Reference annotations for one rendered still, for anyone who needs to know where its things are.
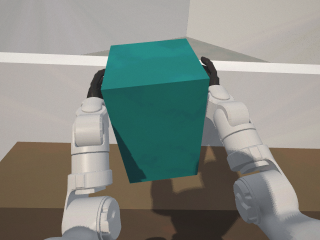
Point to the carton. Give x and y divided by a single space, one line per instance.
156 95

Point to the right robot forearm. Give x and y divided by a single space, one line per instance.
245 150

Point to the left robot hand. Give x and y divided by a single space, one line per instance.
96 84

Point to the right robot upper arm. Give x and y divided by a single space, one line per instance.
267 200

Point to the pedestal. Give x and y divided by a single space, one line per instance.
34 185

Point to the right robot hand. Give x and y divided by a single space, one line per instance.
210 70

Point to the left robot upper arm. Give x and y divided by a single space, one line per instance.
91 218

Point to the left robot forearm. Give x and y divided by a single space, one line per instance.
90 168

